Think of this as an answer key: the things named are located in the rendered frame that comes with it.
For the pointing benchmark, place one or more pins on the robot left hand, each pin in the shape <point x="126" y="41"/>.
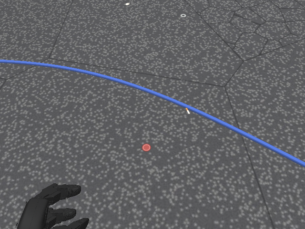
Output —
<point x="38" y="215"/>

